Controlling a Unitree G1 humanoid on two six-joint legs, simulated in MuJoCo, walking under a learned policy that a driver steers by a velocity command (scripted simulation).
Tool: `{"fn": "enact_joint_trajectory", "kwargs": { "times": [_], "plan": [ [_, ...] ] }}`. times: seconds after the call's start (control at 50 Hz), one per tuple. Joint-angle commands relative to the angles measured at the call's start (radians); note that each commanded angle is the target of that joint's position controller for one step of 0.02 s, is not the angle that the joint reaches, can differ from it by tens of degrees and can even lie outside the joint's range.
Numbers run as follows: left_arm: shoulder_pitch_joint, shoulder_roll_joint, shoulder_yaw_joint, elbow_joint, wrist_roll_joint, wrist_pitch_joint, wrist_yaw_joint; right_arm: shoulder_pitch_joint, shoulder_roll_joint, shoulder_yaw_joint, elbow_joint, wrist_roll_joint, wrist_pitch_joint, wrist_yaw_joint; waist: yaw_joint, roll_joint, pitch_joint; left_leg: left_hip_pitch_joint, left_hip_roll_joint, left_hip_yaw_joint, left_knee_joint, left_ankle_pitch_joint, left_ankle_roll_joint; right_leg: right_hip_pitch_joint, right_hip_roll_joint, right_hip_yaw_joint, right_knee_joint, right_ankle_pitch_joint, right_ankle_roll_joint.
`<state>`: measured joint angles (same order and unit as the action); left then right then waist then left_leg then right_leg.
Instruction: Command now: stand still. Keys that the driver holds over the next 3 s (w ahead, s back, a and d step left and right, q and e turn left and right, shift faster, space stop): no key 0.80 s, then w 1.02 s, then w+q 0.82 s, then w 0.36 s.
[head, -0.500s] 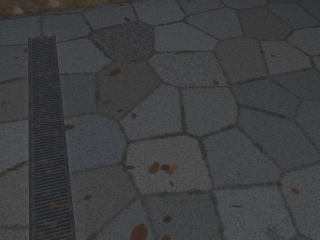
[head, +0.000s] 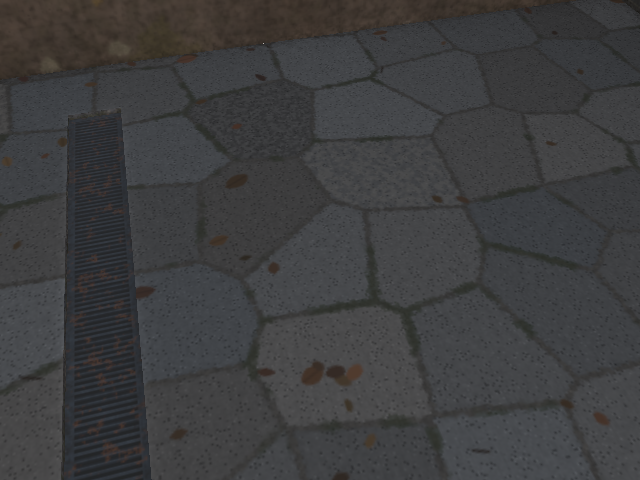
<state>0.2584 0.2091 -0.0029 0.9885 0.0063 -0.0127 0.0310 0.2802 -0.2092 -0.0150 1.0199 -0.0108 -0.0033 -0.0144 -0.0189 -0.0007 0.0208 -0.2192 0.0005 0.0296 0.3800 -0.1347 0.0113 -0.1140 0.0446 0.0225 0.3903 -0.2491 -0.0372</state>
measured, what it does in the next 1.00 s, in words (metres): shifts its weight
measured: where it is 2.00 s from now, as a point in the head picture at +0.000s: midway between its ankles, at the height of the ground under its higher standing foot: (289, 455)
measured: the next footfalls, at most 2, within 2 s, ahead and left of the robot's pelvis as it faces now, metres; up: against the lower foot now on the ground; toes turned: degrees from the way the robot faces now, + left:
right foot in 1.58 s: +0.49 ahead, -0.01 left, +0.00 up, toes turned -4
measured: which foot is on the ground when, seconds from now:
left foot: down 0.00-1.00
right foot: down 0.00-1.00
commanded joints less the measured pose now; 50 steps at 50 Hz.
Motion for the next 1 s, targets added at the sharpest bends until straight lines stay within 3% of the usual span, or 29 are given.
{"fn": "enact_joint_trajectory", "kwargs": {
  "times": [0.02,0.34,0.8,0.82,0.86,0.9,0.92,0.94,0.96,1.0],
  "plan": [
    [0.036,0.091,0.016,-0.002,-0.001,-0.009,0.006,0.027,-0.087,-0.015,-0.001,0.000,-0.005,-0.007,0.004,0.010,0.015,0.077,0.091,-0.108,-0.046,0.056,0.020,-0.092,-0.121,0.111,-0.093,0.098,-0.035],
    [0.099,0.050,0.000,0.107,0.000,-0.005,0.017,0.030,-0.051,-0.003,0.097,0.002,0.004,-0.019,0.007,-0.001,0.044,0.082,0.090,-0.106,-0.040,0.074,0.027,-0.079,-0.121,0.095,-0.088,0.128,-0.026],
    [0.148,0.002,-0.005,0.158,0.002,-0.005,0.022,0.064,-0.012,0.005,0.149,0.002,0.005,-0.026,0.009,-0.003,0.063,0.068,0.087,-0.105,-0.036,0.057,0.026,-0.076,-0.121,0.089,-0.090,0.117,-0.025],
    [0.161,-0.002,-0.005,0.162,0.003,-0.005,0.022,0.070,-0.006,0.006,0.152,0.001,0.006,-0.026,0.011,-0.004,0.044,0.075,0.077,-0.100,-0.038,-0.016,0.027,-0.071,-0.114,0.088,-0.103,0.032,-0.028],
    [0.177,0.032,0.011,0.161,0.006,0.002,0.020,0.062,-0.020,-0.002,0.142,-0.002,0.011,-0.022,0.019,-0.034,0.068,0.026,0.025,-0.063,0.024,-0.242,0.041,-0.098,-0.098,0.107,-0.112,-0.245,-0.058],
    [0.214,0.062,0.028,0.154,0.007,0.010,0.016,0.024,-0.014,-0.007,0.111,-0.013,0.014,-0.011,0.047,-0.090,0.149,-0.133,-0.024,-0.020,0.140,-0.401,0.050,-0.116,-0.156,0.222,-0.176,-0.527,-0.117],
    [0.252,0.078,0.037,0.160,0.005,0.010,0.016,-0.008,0.011,-0.002,0.087,-0.020,0.008,-0.004,0.067,-0.134,0.187,-0.215,-0.041,0.022,0.231,-0.369,0.045,-0.095,-0.227,0.317,-0.234,-0.607,-0.155],
    [0.262,0.087,0.045,0.162,0.007,0.007,0.016,-0.033,0.026,0.001,0.064,-0.032,-0.001,0.002,0.074,-0.159,0.221,-0.264,-0.014,0.041,0.310,-0.304,0.046,-0.091,-0.297,0.392,-0.265,-0.607,-0.192],
    [0.262,0.085,0.048,0.159,0.011,0.001,0.015,-0.056,0.015,-0.003,0.042,-0.032,-0.013,0.006,0.075,-0.149,0.230,-0.311,0.014,0.029,0.361,-0.288,0.050,-0.077,-0.329,0.422,-0.281,-0.558,-0.215],
    [0.254,0.094,0.057,0.151,0.023,-0.016,0.010,-0.072,-0.012,-0.013,0.006,-0.025,-0.036,0.017,0.064,-0.128,0.217,-0.370,0.045,0.006,0.386,-0.314,0.059,-0.010,-0.340,0.406,-0.260,-0.417,-0.226]
  ]
}}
